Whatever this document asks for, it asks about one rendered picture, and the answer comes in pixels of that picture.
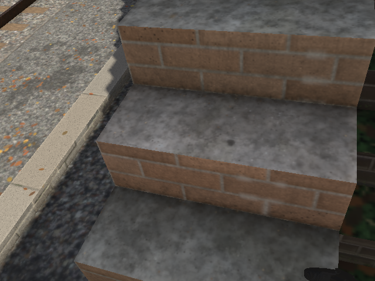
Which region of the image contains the robot right hand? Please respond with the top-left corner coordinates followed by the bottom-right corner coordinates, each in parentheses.
top-left (304, 268), bottom-right (358, 281)

